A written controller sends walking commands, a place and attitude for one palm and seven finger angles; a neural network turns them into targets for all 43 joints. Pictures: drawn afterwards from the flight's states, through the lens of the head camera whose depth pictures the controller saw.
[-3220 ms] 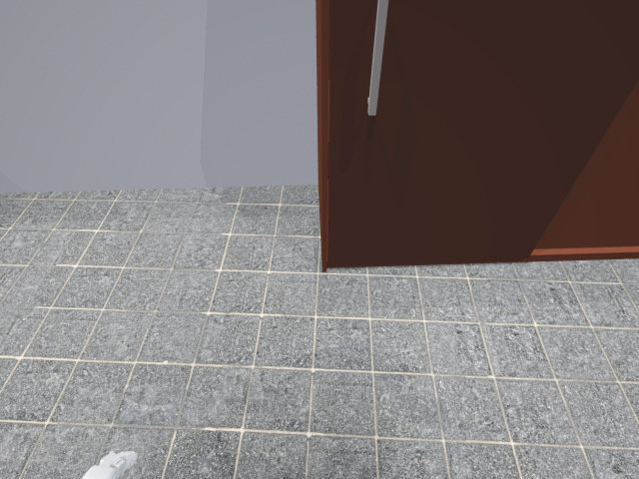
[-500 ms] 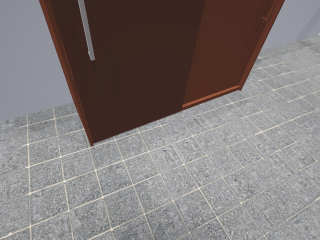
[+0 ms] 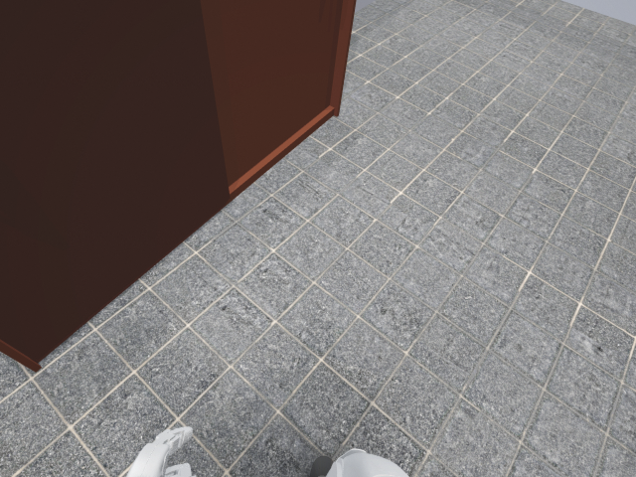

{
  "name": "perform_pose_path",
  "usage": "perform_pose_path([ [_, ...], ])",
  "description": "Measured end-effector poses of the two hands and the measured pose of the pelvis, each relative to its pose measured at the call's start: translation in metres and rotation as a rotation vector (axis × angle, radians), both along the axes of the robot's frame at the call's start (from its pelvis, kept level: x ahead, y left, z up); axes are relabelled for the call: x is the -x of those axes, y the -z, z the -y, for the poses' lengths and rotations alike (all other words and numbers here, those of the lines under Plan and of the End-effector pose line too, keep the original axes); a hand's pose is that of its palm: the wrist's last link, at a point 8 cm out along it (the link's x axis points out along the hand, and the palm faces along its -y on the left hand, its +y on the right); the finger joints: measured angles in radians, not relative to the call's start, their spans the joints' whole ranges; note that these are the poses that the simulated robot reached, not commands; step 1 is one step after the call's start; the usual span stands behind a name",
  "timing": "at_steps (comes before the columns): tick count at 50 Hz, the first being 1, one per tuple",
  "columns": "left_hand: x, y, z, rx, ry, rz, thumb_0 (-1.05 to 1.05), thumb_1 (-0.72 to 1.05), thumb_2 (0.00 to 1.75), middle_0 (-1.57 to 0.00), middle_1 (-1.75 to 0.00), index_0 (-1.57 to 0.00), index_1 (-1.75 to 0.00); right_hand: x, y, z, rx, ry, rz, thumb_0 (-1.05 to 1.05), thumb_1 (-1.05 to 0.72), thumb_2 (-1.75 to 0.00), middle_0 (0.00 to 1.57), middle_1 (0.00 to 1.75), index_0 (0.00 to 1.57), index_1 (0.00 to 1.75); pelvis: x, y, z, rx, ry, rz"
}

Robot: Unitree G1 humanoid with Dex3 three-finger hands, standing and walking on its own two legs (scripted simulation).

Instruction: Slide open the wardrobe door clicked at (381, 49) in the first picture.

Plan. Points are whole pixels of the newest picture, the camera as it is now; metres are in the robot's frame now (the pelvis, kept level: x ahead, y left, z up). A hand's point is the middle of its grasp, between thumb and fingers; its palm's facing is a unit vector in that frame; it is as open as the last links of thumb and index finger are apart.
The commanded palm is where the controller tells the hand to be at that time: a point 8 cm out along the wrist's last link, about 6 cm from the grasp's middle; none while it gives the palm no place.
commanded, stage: walk to a spot facing it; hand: left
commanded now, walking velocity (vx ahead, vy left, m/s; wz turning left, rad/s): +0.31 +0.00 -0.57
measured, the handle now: out of the picture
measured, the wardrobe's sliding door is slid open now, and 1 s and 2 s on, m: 0.00 0.00 0.00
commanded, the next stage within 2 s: turn to face it in 0.98 s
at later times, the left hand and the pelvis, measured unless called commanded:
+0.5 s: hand (132, 394) +0.25 +0.27 -0.16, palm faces -0.14 -0.96 -0.22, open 7.4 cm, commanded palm none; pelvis +0.18 +0.07 +0.02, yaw -17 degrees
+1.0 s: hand (243, 283) +0.43 +0.13 -0.13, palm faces -0.56 -0.78 -0.28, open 7.4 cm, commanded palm none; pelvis +0.21 +0.03 +0.01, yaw -36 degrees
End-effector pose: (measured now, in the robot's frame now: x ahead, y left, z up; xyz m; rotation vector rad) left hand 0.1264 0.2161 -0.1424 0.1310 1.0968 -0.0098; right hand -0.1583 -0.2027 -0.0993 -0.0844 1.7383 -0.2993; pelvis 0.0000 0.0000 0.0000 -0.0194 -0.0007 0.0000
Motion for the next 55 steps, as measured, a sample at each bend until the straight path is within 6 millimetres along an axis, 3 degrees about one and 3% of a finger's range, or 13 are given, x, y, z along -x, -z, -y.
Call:
perform_pose_path([
  [3, -0.027, -0.002, 0.003, -0.018, 0.002, 0.019, 0.01, 0.91, 0.9, -0.2, -0.3, -0.2, -0.3, -0.044, 0.013, 0.007, 0.008, 0.025, 0.053, 0.01, -0.91, -0.9, 0.2, 0.3, 0.2, 0.3, -0.023, 0.001, 0.002, 0.013, 0.031, 0.025],
  [10, -0.048, -0.027, -0.024, -0.114, 0.027, -0.065, 0.0, 0.93, 0.9, -0.2, -0.3, -0.2, -0.3, -0.223, 0.012, 0.021, 0.042, -0.027, 0.456, 0.01, -0.91, -0.9, 0.2, 0.3, 0.2, 0.3, -0.072, -0.02, -0.007, 0.0, 0.106, 0.02],
  [14, -0.062, -0.036, -0.047, -0.147, 0.034, -0.102, 0.01, 0.92, 0.9, -0.2, -0.3, -0.2, -0.3, -0.31, 0.002, 0.014, 0.04, -0.061, 0.627, 0.0, -0.91, -0.9, 0.2, 0.3, 0.2, 0.3, -0.099, -0.025, -0.021, -0.006, 0.151, 0.003],
  [19, -0.084, -0.032, -0.077, -0.153, 0.009, -0.133, 0.01, 0.92, 0.9, -0.2, -0.3, -0.2, -0.3, -0.387, -0.007, -0.003, 0.053, -0.112, 0.715, 0.0, -0.91, -0.9, 0.2, 0.3, 0.2, 0.3, -0.138, -0.022, -0.043, -0.001, 0.196, -0.01],
  [23, -0.107, -0.015, -0.099, -0.144, 0.0, -0.173, 0.01, 0.91, 0.9, -0.2, -0.3, -0.2, -0.3, -0.422, -0.01, -0.016, 0.101, -0.125, 0.738, 0.0, -0.91, -0.9, 0.2, 0.3, 0.2, 0.3, -0.169, -0.014, -0.062, -0.003, 0.251, -0.002],
  [28, -0.148, -0.018, -0.104, -0.137, 0.107, -0.212, 0.01, 0.91, 0.9, -0.2, -0.3, -0.2, -0.3, -0.411, -0.024, -0.025, 0.149, -0.032, 0.717, 0.0, -0.91, -0.9, 0.2, 0.3, 0.2, 0.3, -0.192, -0.024, -0.074, 0.022, 0.341, 0.019],
  [34, -0.209, -0.028, -0.085, -0.113, 0.208, -0.159, 0.01, 0.91, 0.9, -0.2, -0.3, -0.19, -0.3, -0.356, -0.02, -0.032, 0.175, 0.12, 0.573, 0.0, -0.91, -0.9, 0.2, 0.3, 0.2, 0.3, -0.206, -0.032, -0.078, 0.024, 0.41, 0.017],
  [40, -0.26, -0.034, -0.044, -0.123, 0.335, -0.123, 0.01, 0.91, 0.9, -0.2, -0.3, -0.19, -0.3, -0.293, -0.004, -0.033, 0.172, 0.284, 0.438, 0.0, -0.92, -0.9, 0.2, 0.3, 0.2, 0.3, -0.214, -0.03, -0.07, -0.002, 0.493, 0.01],
  [47, -0.31, -0.038, 0.026, -0.174, 0.511, -0.007, 0.01, 0.91, 0.9, -0.2, -0.3, -0.2, -0.3, -0.232, 0.034, -0.03, 0.118, 0.46, 0.344, 0.0, -0.91, -0.9, 0.2, 0.3, 0.2, 0.3, -0.214, -0.011, -0.04, -0.032, 0.598, 0.0],
  [50, -0.319, -0.045, 0.047, -0.185, 0.546, 0.036, 0.01, 0.91, 0.9, -0.2, -0.3, -0.2, -0.3, -0.222, 0.04, -0.026, 0.106, 0.494, 0.315, 0.01, -0.91, -0.9, 0.2, 0.3, 0.2, 0.3, -0.212, -0.011, -0.033, -0.028, 0.622, 0.004],
  [55, -0.321, -0.055, 0.061, -0.191, 0.579, 0.035, 0.01, 0.91, 0.9, -0.2, -0.3, -0.2, -0.3, -0.236, 0.028, -0.014, 0.131, 0.521, 0.377, 0.01, -0.91, -0.9, 0.2, 0.3, 0.2, 0.3, -0.212, -0.022, -0.027, -0.034, 0.679, 0.008],
])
